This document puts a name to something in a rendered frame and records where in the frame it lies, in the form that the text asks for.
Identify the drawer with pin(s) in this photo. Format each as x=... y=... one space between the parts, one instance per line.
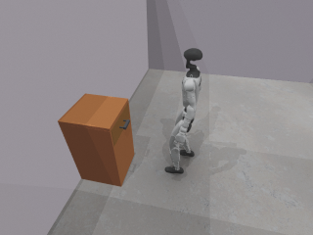
x=116 y=131

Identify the robot left forearm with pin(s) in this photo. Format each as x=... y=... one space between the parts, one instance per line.
x=189 y=115

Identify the cabinet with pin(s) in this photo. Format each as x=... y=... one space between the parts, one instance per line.
x=87 y=128

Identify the handle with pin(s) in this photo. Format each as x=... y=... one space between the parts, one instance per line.
x=126 y=124

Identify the robot left hand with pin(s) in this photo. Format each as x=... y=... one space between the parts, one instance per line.
x=179 y=138

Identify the robot left thigh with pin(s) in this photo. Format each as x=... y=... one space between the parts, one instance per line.
x=174 y=132

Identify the left robot foot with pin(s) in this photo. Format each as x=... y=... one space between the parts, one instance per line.
x=171 y=169

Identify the left robot upper arm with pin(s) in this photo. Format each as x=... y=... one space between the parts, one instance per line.
x=190 y=89

